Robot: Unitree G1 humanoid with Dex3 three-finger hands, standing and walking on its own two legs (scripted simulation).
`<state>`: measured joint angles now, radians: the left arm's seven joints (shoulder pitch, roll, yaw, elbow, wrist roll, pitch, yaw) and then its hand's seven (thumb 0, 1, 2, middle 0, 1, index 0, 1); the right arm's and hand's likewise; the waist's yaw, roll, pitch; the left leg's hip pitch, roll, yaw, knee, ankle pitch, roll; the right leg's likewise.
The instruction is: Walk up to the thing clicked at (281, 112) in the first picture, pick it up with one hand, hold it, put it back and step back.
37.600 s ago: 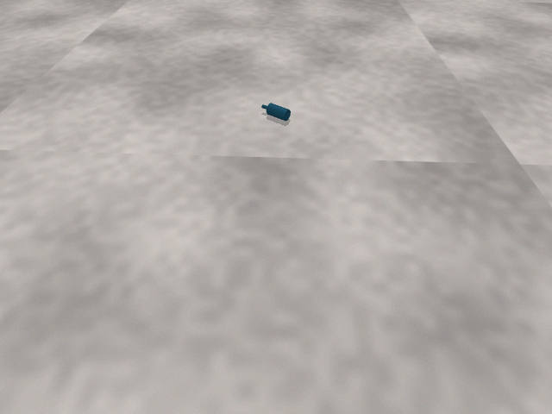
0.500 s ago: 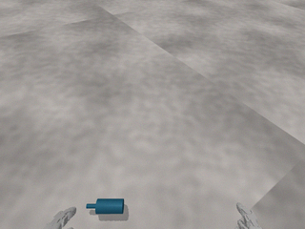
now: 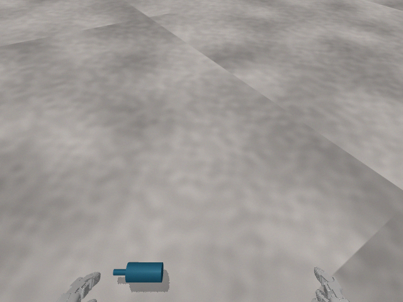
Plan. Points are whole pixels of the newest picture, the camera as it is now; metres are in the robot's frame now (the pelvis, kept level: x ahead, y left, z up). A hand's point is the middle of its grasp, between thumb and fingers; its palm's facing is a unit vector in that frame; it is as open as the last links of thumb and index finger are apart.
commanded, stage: home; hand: left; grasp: from above
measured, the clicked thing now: (138, 272) +0.45 +0.26 -0.67
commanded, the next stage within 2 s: stand in 0.12 s
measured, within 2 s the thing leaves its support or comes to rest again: neither
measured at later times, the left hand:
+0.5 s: hand out of the picture +0.11 +0.23 -0.10, palm faces +0.02 -0.94 -0.34, open 7.4 cm
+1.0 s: hand out of the picture +0.02 +0.24 -0.10, palm faces +0.02 -0.95 -0.32, open 7.4 cm
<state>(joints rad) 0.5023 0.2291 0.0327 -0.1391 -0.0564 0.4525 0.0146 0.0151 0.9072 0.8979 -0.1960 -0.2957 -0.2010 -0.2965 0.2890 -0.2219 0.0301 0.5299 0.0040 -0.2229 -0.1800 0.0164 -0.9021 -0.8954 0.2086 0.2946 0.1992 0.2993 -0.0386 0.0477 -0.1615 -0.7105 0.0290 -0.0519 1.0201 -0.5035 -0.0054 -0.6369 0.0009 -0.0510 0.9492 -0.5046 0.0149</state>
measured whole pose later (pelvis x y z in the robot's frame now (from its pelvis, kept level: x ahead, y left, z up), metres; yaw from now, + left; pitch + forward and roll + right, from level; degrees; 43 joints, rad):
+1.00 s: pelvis -0.02 +0.01 +0.06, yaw -1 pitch -4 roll +0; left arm 0.20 0.27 0.04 1.10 0.03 0.01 0.02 0.01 0.91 0.90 -0.20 -0.30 -0.20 -0.30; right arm 0.17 -0.28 -0.04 1.09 -0.03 0.00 -0.02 0.01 -0.90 -0.90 0.21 0.29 0.20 0.30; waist 0.02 0.02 0.06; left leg -0.14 -0.01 0.01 0.41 -0.20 0.01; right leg -0.12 -0.04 0.00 0.41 -0.22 0.03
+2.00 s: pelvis +0.00 +0.00 +0.07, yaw -2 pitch -2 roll +0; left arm 0.09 0.31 0.03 1.15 0.02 0.00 0.01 0.01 0.91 0.90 -0.20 -0.30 -0.20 -0.30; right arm 0.10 -0.32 -0.01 1.14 -0.02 -0.02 -0.02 0.01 -0.91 -0.90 0.21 0.29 0.20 0.30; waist 0.00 0.01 0.06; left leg -0.10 0.01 0.01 0.33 -0.19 0.00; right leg -0.07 -0.02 0.00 0.32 -0.21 0.02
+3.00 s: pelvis -0.04 -0.01 +0.05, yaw -2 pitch -2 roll +0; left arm 0.08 0.39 0.05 0.99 0.01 0.03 0.01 0.01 0.91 0.90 -0.20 -0.30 -0.20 -0.30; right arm 0.04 -0.38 -0.05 1.02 0.00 0.04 0.01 0.01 -0.90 -0.90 0.21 0.29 0.20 0.30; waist -0.01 -0.01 0.17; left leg -0.29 0.02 0.03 0.56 -0.24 0.00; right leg -0.29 -0.01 0.02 0.58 -0.26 0.00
